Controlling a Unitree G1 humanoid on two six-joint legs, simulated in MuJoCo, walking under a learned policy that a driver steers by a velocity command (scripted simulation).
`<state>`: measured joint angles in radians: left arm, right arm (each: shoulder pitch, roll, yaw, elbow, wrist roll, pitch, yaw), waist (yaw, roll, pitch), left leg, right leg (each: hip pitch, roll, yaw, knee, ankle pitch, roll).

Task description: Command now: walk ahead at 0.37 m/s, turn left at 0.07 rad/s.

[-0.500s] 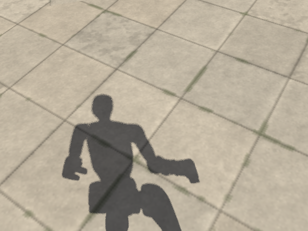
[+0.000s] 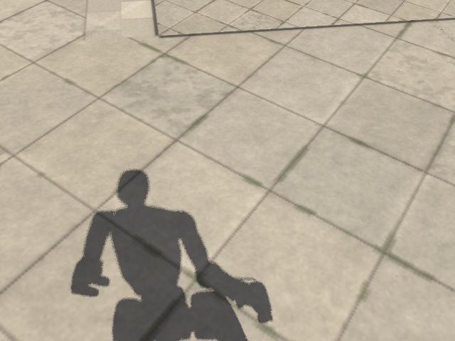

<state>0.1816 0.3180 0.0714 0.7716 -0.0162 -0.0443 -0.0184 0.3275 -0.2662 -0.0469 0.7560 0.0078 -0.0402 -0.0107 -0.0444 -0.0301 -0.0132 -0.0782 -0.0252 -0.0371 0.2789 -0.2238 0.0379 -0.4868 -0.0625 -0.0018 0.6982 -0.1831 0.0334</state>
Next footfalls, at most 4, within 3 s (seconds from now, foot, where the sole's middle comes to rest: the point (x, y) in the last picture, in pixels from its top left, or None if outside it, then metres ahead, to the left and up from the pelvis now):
0.14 right None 0.16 -0.14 -0.79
0.58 left None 0.39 0.06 -0.79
0.86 right None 0.31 -0.19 -0.79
1.92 right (271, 288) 0.68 -0.17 -0.79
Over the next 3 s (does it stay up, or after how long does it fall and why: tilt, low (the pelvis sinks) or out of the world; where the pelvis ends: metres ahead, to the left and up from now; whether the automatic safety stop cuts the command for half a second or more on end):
stays up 0.67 -0.13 -0.01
